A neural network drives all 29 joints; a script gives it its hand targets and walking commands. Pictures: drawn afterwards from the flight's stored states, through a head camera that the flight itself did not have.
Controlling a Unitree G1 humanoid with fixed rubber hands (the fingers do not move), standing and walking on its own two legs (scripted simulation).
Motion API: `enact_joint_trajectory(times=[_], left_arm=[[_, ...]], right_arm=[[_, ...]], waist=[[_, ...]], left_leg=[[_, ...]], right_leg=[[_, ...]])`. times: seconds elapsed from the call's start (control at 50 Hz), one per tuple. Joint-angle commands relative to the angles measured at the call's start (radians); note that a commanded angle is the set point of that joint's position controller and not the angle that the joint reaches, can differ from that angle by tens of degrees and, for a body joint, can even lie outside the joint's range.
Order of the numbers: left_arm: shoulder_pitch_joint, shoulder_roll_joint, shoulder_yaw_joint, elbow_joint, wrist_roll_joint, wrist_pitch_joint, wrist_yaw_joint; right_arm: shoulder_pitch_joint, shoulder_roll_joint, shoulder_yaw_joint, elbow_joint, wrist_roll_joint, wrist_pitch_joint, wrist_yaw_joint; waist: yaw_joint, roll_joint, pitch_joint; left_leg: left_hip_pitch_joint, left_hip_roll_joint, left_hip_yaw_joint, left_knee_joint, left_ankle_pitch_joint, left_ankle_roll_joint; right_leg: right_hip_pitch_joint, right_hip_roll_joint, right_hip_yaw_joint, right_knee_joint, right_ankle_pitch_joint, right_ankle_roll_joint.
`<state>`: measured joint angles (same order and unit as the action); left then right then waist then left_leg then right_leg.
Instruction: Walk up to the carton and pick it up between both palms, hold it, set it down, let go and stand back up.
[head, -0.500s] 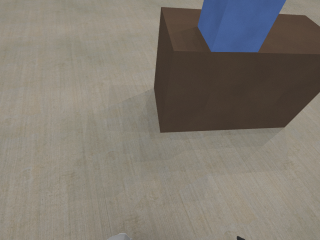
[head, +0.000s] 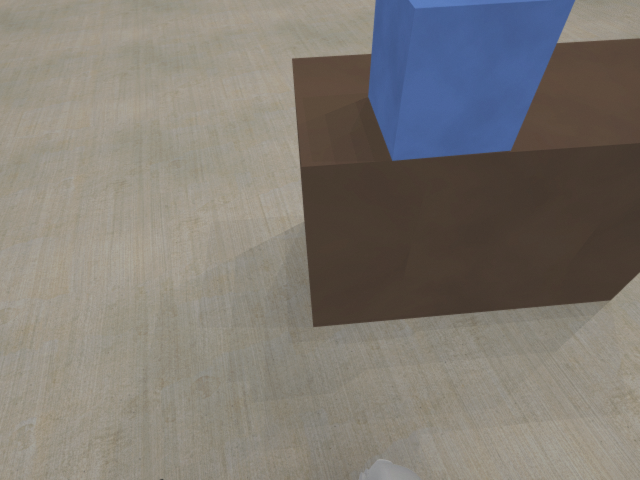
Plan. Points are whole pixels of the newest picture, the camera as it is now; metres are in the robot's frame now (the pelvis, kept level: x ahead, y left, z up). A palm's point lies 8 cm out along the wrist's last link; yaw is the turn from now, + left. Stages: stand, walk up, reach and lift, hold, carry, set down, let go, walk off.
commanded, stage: walk up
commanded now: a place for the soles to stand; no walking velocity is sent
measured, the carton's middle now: (447, 59) +0.89 -0.25 +0.11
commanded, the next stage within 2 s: none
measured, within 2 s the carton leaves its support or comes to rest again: neither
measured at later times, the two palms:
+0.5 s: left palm (240, 456) +0.19 +0.13 -0.14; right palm (605, 454) +0.18 -0.36 -0.10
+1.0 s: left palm (370, 381) +0.28 -0.06 -0.10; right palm out of the picture +0.38 -0.56 -0.10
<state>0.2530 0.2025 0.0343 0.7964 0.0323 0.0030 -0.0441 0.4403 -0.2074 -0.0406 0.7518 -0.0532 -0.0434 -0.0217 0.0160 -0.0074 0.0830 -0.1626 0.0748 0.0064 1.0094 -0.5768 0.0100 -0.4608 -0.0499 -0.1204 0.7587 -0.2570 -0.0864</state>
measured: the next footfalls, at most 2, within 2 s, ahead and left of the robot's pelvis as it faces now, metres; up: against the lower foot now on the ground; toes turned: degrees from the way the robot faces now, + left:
left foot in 0.42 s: +0.27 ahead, -0.01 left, +0.00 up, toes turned +6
right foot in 0.82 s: +0.37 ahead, -0.48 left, +0.00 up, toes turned +5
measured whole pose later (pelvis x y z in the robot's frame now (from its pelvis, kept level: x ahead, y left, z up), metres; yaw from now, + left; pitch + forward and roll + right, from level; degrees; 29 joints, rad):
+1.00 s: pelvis +0.29 -0.32 +0.02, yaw +0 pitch -3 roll +3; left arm 0.41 0.23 0.01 0.85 0.02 0.04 -0.02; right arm 0.33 -0.23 -0.03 0.76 -0.04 -0.01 -0.04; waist 0.07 0.00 0.03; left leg -0.48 0.00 0.02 1.17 -0.55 0.02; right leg -0.31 -0.08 -0.09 0.66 -0.31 -0.02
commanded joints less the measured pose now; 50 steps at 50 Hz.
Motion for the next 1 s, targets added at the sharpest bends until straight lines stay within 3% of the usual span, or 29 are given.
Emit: enact_joint_trajectory(times=[0.0, 0.08, 0.14, 0.2, 0.26, 0.3, 0.32, 0.34, 0.36, 0.38, 0.4, 0.42, 0.44, 0.46, 0.5, 0.54, 0.56, 0.64, 0.68, 0.72, 0.74, 0.76, 0.78, 0.8, 0.82, 0.84, 0.86, 0.9, 0.98], left_arm=[[0.096, 0.149, 0.043, -0.060, -0.041, -0.002, 0.044], [0.151, 0.091, 0.031, -0.047, -0.013, -0.021, 0.024], [0.152, 0.118, 0.033, -0.062, -0.003, -0.017, 0.027], [0.176, 0.128, 0.029, -0.069, 0.007, -0.008, 0.025], [0.213, 0.137, 0.023, -0.062, 0.018, 0.004, 0.026], [0.180, 0.160, 0.024, -0.074, 0.027, 0.017, 0.026], [0.130, 0.179, 0.028, -0.092, 0.032, 0.024, 0.026], [0.065, 0.192, 0.030, -0.113, 0.033, 0.030, 0.023], [0.083, 0.163, 0.024, -0.115, 0.035, 0.030, 0.017], [0.221, 0.134, 0.018, -0.098, 0.040, 0.038, 0.016], [0.285, 0.185, 0.024, -0.075, 0.044, 0.062, 0.027], [0.242, 0.187, 0.021, -0.078, 0.056, 0.070, 0.023], [0.194, 0.188, 0.028, -0.103, 0.045, 0.076, 0.013], [0.156, 0.189, 0.028, -0.115, 0.049, 0.075, 0.006], [0.144, 0.167, 0.028, -0.075, 0.044, 0.068, -0.011], [0.145, 0.122, 0.017, -0.044, 0.037, 0.058, -0.028], [0.140, 0.101, 0.011, -0.036, 0.031, 0.053, -0.035], [0.069, 0.070, -0.011, -0.050, 0.010, 0.037, -0.052], [0.060, 0.087, -0.010, -0.048, 0.009, 0.027, -0.051], [0.116, 0.119, 0.003, -0.026, 0.017, 0.021, -0.040], [0.179, 0.138, 0.014, -0.002, 0.021, 0.019, -0.030], [0.263, 0.171, 0.031, 0.029, 0.025, 0.016, -0.018], [0.329, 0.234, 0.053, 0.052, 0.026, 0.014, -0.006], [0.336, 0.315, 0.062, 0.034, 0.016, 0.012, 0.007], [0.250, 0.376, 0.068, 0.015, -0.015, 0.025, 0.020], [0.153, 0.382, 0.068, -0.013, -0.032, 0.030, 0.033], [0.098, 0.339, 0.055, -0.028, -0.031, 0.030, 0.034], [0.103, 0.238, 0.024, -0.033, -0.012, 0.023, 0.035], [0.166, 0.103, -0.023, 0.010, -0.010, -0.015, 0.037]], right_arm=[[0.066, -0.080, -0.022, -0.052, 0.020, -0.013, -0.003], [0.043, -0.057, -0.020, -0.018, -0.002, -0.006, -0.009], [0.018, -0.052, -0.013, -0.010, 0.006, 0.008, -0.013], [-0.055, -0.062, -0.005, -0.011, 0.009, 0.014, -0.023], [-0.113, -0.055, 0.006, -0.016, 0.006, 0.011, -0.036], [-0.028, -0.052, 0.004, 0.013, 0.003, 0.001, -0.049], [0.074, -0.060, -0.006, 0.045, 0.000, -0.006, -0.060], [0.212, -0.085, -0.024, 0.084, -0.001, -0.014, -0.074], [0.288, -0.138, -0.051, 0.100, 0.002, -0.017, -0.088], [0.203, -0.143, -0.052, 0.069, 0.011, -0.016, -0.104], [0.115, -0.122, -0.050, 0.034, 0.037, -0.016, -0.126], [0.058, -0.111, -0.041, 0.013, 0.046, -0.020, -0.136], [-0.022, -0.146, -0.050, -0.004, 0.048, -0.025, -0.141], [-0.089, -0.148, -0.047, -0.029, 0.047, -0.032, -0.135], [-0.146, -0.120, -0.037, -0.042, 0.034, -0.040, -0.100], [-0.100, -0.109, -0.033, -0.030, 0.018, -0.046, -0.078], [-0.076, -0.120, -0.037, -0.019, 0.016, -0.047, -0.069], [-0.050, -0.200, -0.062, -0.008, 0.001, -0.043, -0.042], [-0.057, -0.222, -0.071, -0.016, -0.012, -0.038, -0.030], [-0.077, -0.224, -0.067, -0.030, -0.020, -0.027, -0.023], [-0.095, -0.208, -0.059, -0.037, -0.024, -0.017, -0.021], [-0.079, -0.157, -0.040, -0.037, -0.033, -0.002, -0.018], [-0.051, -0.065, -0.010, -0.040, -0.035, 0.012, -0.013], [-0.031, 0.037, 0.024, -0.074, -0.022, 0.025, -0.008], [0.019, 0.020, 0.019, -0.082, 0.003, 0.034, -0.019], [-0.010, -0.023, 0.012, -0.088, 0.016, 0.035, -0.025], [-0.040, -0.046, 0.009, -0.091, 0.016, 0.028, -0.028], [-0.010, -0.102, -0.011, -0.046, 0.018, 0.011, -0.026], [-0.049, -0.098, -0.003, -0.039, 0.008, 0.009, -0.008]], waist=[[0.004, -0.164, -0.017], [0.004, -0.085, -0.039], [-0.001, -0.112, 0.003], [0.025, -0.137, 0.073], [0.045, -0.118, 0.114], [-0.002, -0.109, 0.089], [-0.055, -0.101, 0.066], [-0.140, -0.060, 0.024], [-0.187, 0.118, -0.089], [-0.115, 0.299, -0.205], [-0.061, 0.168, -0.169], [-0.031, 0.076, -0.078], [-0.005, 0.182, -0.020], [0.008, 0.208, 0.045], [0.020, 0.166, 0.114], [0.019, 0.091, 0.106], [0.019, 0.084, 0.096], [-0.008, 0.216, 0.053], [-0.019, 0.274, 0.007], [0.000, 0.260, -0.050], [0.032, 0.199, -0.076], [0.065, 0.064, -0.100], [0.099, -0.152, -0.110], [0.101, -0.395, -0.072], [0.048, -0.401, -0.027], [0.034, -0.418, 0.042], [0.019, -0.399, 0.108], [0.000, -0.308, 0.080], [0.000, -0.103, 0.013]], left_leg=[[-0.341, -0.004, -0.059, 0.181, 0.202, 0.025], [-0.287, -0.051, -0.021, 0.117, 0.297, 0.022], [-0.330, -0.067, 0.015, 0.035, 0.347, 0.014], [-0.375, -0.064, 0.049, -0.101, 0.332, 0.013], [-0.320, -0.071, 0.095, -0.262, 0.309, 0.028], [-0.132, -0.097, 0.131, -0.368, 0.340, 0.049], [0.028, -0.105, 0.141, -0.424, 0.367, 0.069], [0.230, -0.099, 0.139, -0.518, 0.461, 0.100], [0.399, 0.018, -0.021, -0.550, 0.518, 0.167], [0.395, 0.330, -0.494, -0.534, 0.368, 0.255], [0.223, 0.445, -0.701, -0.665, 0.084, 0.290], [0.063, 0.417, -0.681, -0.750, -0.111, 0.243], [-0.034, 0.418, -0.690, -0.824, -0.222, 0.247], [-0.130, 0.388, -0.618, -0.856, -0.255, 0.223], [-0.223, 0.258, -0.343, -0.825, -0.156, 0.172], [-0.187, 0.166, -0.181, -0.773, -0.028, 0.146], [-0.194, 0.137, -0.122, -0.753, 0.007, 0.136], [-0.212, 0.090, 0.004, -0.712, 0.020, 0.118], [-0.189, 0.099, 0.015, -0.660, 0.026, 0.112], [-0.198, 0.127, -0.003, -0.571, -0.017, 0.109], [-0.243, 0.124, 0.001, -0.485, -0.060, 0.099], [-0.295, 0.080, 0.022, -0.323, -0.096, 0.079], [-0.363, -0.015, 0.080, -0.070, -0.120, 0.050], [-0.528, -0.115, 0.056, 0.159, -0.231, 0.021], [-0.536, -0.105, -0.020, 0.226, -0.193, 0.027], [-0.548, -0.064, -0.040, 0.256, -0.146, 0.023], [-0.573, -0.040, -0.057, 0.259, -0.077, 0.020], [-0.541, -0.029, -0.058, 0.180, 0.048, 0.017], [-0.405, -0.055, -0.047, 0.081, 0.213, 0.001]], right_leg=[[0.288, -0.204, 0.355, -0.529, -0.080, 0.099], [0.281, -0.121, 0.217, -0.509, 0.181, 0.158], [0.273, -0.098, 0.164, -0.544, 0.134, 0.176], [0.260, -0.100, 0.174, -0.570, 0.004, 0.176], [0.219, -0.102, 0.169, -0.543, 0.048, 0.195], [0.137, -0.084, 0.137, -0.477, 0.199, 0.250], [0.049, -0.062, 0.113, -0.394, 0.283, 0.295], [-0.063, -0.007, 0.060, -0.199, 0.384, 0.353], [-0.148, 0.092, 0.008, 0.208, 0.262, 0.366], [-0.233, 0.068, 0.143, 0.573, -0.381, 0.277], [-0.204, 0.010, 0.229, 0.654, -0.371, 0.236], [-0.162, -0.007, 0.238, 0.623, -0.301, 0.188], [-0.187, -0.030, 0.254, 0.643, -0.290, 0.168], [-0.196, -0.047, 0.266, 0.622, -0.257, 0.154], [-0.153, -0.020, 0.223, 0.555, -0.176, 0.140], [-0.159, -0.009, 0.163, 0.447, -0.110, 0.143], [-0.147, -0.010, 0.134, 0.393, -0.086, 0.149], [-0.039, -0.056, 0.063, 0.116, 0.002, 0.166], [0.048, -0.067, 0.041, -0.002, 0.049, 0.165], [0.172, -0.054, 0.011, -0.091, 0.076, 0.155], [0.274, -0.034, -0.008, -0.145, 0.093, 0.145], [0.367, -0.017, 0.011, -0.171, 0.043, 0.138], [0.401, -0.038, 0.087, -0.230, -0.063, 0.122], [0.333, -0.232, 0.464, -0.371, -0.253, 0.093], [0.221, -0.312, 0.697, -0.581, -0.504, 0.011], [0.152, -0.341, 0.750, -0.691, -0.679, -0.027], [0.157, -0.315, 0.665, -0.670, -0.631, -0.020], [0.223, -0.244, 0.429, -0.535, -0.395, 0.011], [0.206, -0.220, 0.293, -0.474, 0.032, -0.002]])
